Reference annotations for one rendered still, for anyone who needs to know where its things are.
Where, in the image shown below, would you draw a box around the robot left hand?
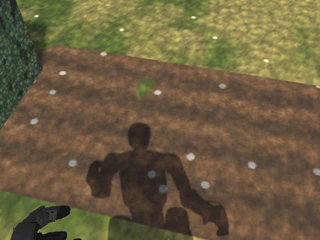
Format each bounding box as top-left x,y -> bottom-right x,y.
10,205 -> 82,240

